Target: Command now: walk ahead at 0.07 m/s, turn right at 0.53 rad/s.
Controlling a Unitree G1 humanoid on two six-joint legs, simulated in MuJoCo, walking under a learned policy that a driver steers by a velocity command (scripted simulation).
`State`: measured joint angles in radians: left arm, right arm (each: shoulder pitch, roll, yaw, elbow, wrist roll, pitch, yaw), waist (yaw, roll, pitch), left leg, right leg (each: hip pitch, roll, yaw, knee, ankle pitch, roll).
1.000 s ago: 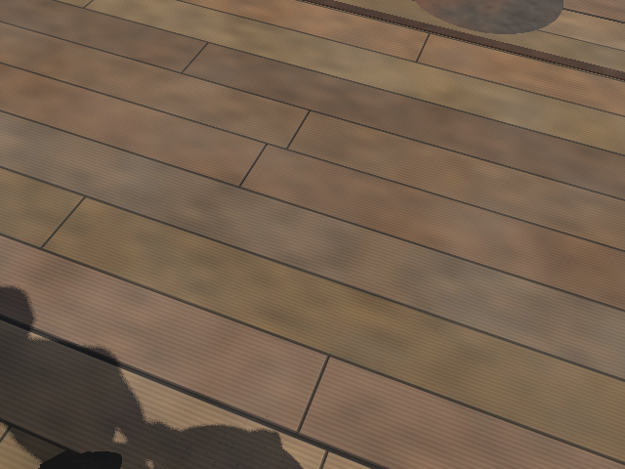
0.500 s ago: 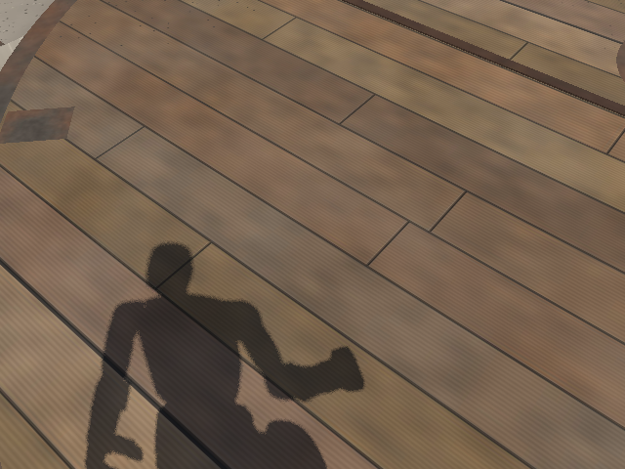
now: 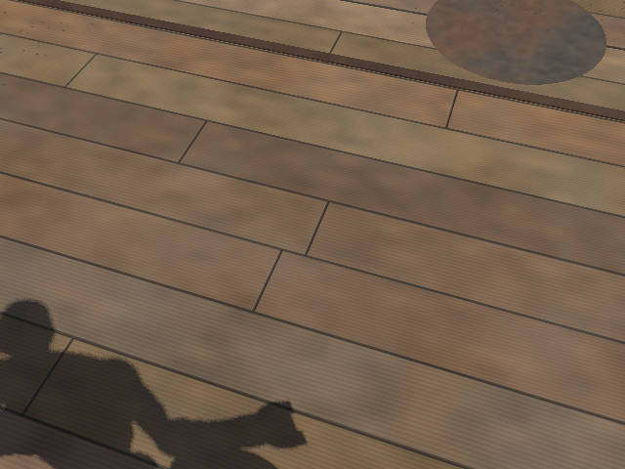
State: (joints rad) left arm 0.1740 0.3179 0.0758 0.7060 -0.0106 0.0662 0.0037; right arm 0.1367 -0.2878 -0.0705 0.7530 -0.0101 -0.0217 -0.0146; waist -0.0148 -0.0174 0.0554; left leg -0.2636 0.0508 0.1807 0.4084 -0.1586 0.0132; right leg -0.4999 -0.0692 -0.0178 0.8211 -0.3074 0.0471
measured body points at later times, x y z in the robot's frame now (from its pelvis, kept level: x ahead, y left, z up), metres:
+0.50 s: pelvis +0.03 -0.01 +0.00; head +0.07 -0.03 +0.45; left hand +0.27 +0.22 -0.08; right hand +0.11 -0.33 -0.10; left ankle +0.08 +0.12 -0.73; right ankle +0.04 -0.12 -0.74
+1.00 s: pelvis +0.10 -0.09 -0.01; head +0.12 -0.11 +0.44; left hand +0.42 -0.01 -0.07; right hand -0.05 -0.36 -0.13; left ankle +0.09 +0.11 -0.74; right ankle +0.09 -0.22 -0.74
